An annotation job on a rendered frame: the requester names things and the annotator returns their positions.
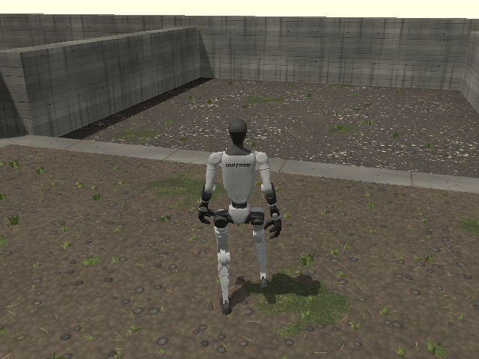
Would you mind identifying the right robot hand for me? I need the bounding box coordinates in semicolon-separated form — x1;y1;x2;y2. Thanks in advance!
264;219;281;239

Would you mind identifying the left robot hand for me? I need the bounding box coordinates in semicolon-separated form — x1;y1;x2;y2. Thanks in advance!
198;209;215;224

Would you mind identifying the left robot upper arm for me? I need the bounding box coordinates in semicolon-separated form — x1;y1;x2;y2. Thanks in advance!
204;152;223;194

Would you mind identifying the right robot upper arm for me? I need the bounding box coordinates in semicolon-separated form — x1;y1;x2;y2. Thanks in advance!
254;151;272;194

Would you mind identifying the right robot forearm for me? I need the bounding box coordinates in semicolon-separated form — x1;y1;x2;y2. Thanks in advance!
265;182;281;221

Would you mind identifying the left robot foot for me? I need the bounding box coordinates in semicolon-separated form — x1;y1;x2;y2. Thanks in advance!
220;295;231;315

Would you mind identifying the right robot shin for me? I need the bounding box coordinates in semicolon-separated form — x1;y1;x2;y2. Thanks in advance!
255;230;266;279

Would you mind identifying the left robot forearm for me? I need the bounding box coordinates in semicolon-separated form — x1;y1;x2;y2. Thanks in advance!
199;182;212;212

